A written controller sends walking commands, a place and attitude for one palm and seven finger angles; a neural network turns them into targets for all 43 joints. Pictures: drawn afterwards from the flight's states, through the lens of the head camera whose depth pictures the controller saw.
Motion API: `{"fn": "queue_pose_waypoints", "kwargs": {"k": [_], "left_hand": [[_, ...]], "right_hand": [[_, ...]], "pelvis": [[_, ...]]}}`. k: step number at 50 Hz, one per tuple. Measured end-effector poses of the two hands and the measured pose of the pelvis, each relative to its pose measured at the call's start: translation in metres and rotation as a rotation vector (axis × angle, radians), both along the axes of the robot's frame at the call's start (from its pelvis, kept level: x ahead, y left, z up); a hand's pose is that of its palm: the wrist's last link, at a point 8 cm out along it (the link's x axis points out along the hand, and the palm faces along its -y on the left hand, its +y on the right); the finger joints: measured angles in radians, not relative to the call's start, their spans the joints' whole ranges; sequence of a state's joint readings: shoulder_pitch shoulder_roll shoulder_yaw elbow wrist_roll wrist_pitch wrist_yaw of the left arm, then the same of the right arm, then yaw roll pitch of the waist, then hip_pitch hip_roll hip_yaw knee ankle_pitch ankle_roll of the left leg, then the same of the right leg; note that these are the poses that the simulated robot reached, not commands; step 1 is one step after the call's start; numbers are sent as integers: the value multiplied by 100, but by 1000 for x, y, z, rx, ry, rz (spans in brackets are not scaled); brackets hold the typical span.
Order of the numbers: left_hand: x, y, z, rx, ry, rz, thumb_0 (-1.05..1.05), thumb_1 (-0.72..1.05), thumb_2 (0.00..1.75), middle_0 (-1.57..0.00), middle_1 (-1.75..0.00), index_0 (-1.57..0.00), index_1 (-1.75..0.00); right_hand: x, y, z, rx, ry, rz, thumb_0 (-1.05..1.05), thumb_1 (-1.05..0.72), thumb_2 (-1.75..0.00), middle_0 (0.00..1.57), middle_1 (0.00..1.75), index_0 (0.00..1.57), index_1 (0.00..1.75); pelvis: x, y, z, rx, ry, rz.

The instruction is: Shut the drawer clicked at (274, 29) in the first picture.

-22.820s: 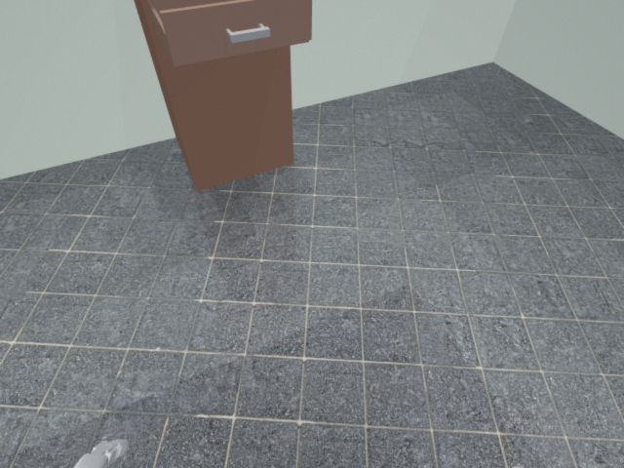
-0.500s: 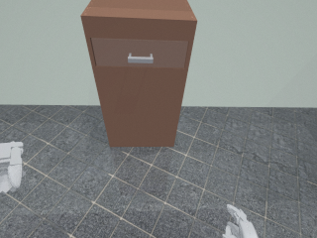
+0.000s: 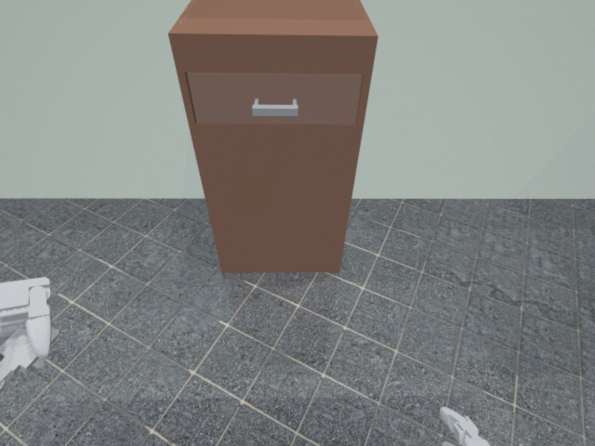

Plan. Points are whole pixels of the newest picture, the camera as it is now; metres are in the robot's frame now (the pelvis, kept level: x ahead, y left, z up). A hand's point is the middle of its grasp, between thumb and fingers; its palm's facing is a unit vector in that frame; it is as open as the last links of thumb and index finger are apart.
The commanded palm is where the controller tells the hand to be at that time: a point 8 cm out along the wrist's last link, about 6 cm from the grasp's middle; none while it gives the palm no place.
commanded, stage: let the arm hang, fingers relaxed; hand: left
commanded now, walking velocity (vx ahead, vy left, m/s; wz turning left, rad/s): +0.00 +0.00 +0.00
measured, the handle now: (275, 106) +0.92 +0.12 +0.01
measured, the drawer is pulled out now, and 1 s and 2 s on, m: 0.00 0.00 0.00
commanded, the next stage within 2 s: look to check the result in 1.16 s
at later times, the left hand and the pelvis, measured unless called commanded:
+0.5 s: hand out of the picture -0.01 +0.23 -0.17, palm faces +0.07 -0.97 -0.24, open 3.9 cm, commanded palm none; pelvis -0.02 +0.02 +0.00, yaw +4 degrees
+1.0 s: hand out of the picture +0.04 +0.26 -0.16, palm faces +0.03 -0.96 -0.28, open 7.3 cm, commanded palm none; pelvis +0.00 +0.04 +0.01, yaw +3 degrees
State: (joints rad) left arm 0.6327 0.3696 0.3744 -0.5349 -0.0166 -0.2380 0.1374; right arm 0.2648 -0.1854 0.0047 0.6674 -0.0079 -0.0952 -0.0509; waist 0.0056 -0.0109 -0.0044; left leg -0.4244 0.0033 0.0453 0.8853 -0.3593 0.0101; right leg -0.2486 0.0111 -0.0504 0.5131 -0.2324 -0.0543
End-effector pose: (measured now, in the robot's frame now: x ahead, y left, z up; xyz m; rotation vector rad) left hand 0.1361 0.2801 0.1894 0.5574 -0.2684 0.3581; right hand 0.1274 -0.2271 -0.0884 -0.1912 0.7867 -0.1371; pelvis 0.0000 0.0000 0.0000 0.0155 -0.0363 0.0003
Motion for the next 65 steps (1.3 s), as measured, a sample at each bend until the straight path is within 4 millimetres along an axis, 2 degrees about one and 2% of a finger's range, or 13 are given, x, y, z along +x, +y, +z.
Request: {"fn": "queue_pose_waypoints", "kwargs": {"k": [4, 6, 9, 11, 13, 15, 17, 25, 32, 37, 44, 54, 65], "left_hand": [[7, 11, -24, -47, 63, 20, 1, 89, 89, -140, -160, -141, -160], [21, 23, -75, -110, 238, 35, 0, 89, 89, -140, -159, -140, -160], [22, 27, -177, -280, 631, 123, 0, 90, 90, -136, -156, -137, -156], [3, 12, -234, -369, 870, 148, 0, 91, 90, -131, -152, -132, -152], [-26, -9, -276, -443, 1062, 137, 1, 91, 89, -126, -146, -126, -147], [-58, -30, -306, -516, 1216, 119, 1, 91, 89, -119, -140, -120, -140], [-83, -29, -321, -542, 1281, 178, 1, 90, 89, -113, -137, -113, -133], [-158, -2, -328, -601, 1490, 312, 1, 90, 89, -84, -105, -84, -101], [-184, 20, -318, -576, 1573, 388, 1, 91, 89, -56, -72, -57, -71], [-173, 29, -315, -557, 1565, 391, 1, 91, 89, -38, -51, -38, -51], [-136, 30, -314, -541, 1512, 345, 0, 91, 89, -24, -35, -25, -36], [-86, 23, -313, -529, 1457, 280, 0, 91, 89, -20, -30, -21, -31], [-59, 23, -308, -509, 1445, 279, 0, 91, 89, -20, -30, -20, -30]], "right_hand": [[7, 1, 0, -27, -6, 30, 2, -91, -90, 21, 30, 20, 30], [12, -1, -15, -24, 26, 65, 1, -90, -90, 21, 30, 20, 30], [11, -2, -35, -17, 105, 73, 1, -91, -90, 21, 30, 20, 30], [6, -1, -41, -10, 137, 74, 1, -91, -90, 20, 30, 20, 29], [-3, 1, -41, -1, 173, 56, 1, -91, -90, 20, 30, 20, 29], [-18, 1, -40, -6, 227, 39, 1, -91, -90, 20, 30, 20, 29], [-35, 1, -39, -21, 294, 29, 1, -91, -90, 20, 30, 20, 29], [-102, 8, -43, -37, 538, 6, 1, -91, -90, 20, 30, 20, 29], [-124, 16, -48, -15, 594, -30, 1, -91, -90, 20, 30, 20, 29], [-122, 19, -50, -8, 590, -44, 1, -91, -90, 20, 30, 20, 29], [-104, 18, -49, -10, 557, -50, 1, -91, -90, 20, 30, 20, 29], [-73, 9, -43, -30, 520, -50, 1, -91, -90, 20, 30, 20, 29], [-46, -3, -39, -48, 504, -45, 1, -91, -90, 20, 30, 20, 29]], "pelvis": [[4, 8, -2, -15, 17, 20], [1, 15, -12, -27, 33, 44], [-5, 18, -18, 3, 35, 57], [-8, 16, -19, 11, 22, 60], [-11, 15, -17, 4, 11, 59], [-12, 14, -14, -4, 3, 64], [-15, 13, -12, -16, -2, 71], [-20, 24, 0, -39, 12, 71], [-18, 36, 4, -32, 12, 59], [-14, 41, 5, -26, 12, 52], [-7, 43, 6, -20, 10, 46], [7, 41, 8, -17, 18, 43], [22, 35, 10, -16, 22, 41]]}}
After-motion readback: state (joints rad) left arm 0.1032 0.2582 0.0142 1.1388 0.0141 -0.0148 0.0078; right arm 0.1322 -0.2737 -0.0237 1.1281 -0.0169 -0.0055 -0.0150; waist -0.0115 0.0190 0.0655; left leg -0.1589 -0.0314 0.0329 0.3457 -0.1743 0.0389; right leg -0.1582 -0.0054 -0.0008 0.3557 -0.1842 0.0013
